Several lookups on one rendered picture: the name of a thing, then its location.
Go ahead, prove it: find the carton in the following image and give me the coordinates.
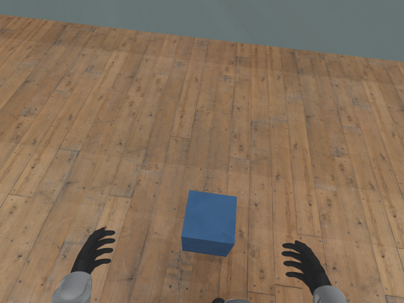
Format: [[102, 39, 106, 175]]
[[181, 190, 237, 257]]

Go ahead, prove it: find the right robot hand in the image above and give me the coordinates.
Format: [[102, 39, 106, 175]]
[[282, 241, 332, 295]]

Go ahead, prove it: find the left robot hand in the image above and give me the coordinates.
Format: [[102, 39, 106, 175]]
[[71, 227, 116, 275]]

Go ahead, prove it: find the robot right forearm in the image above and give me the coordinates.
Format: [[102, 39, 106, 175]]
[[313, 285, 349, 303]]

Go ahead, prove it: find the robot left forearm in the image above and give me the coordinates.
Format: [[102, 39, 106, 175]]
[[52, 271, 92, 303]]

